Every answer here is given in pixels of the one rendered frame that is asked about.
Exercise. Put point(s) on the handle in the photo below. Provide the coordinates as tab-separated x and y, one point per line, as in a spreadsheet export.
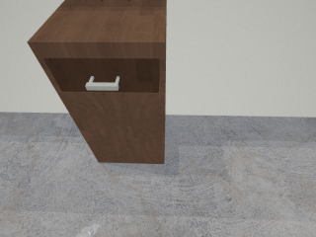
102	86

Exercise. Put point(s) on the drawer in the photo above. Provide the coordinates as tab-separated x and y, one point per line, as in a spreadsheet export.
136	75

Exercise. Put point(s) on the left robot hand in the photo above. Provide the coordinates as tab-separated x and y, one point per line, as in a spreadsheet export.
89	231

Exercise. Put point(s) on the cabinet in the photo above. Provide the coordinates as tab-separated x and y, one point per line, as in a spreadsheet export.
119	127

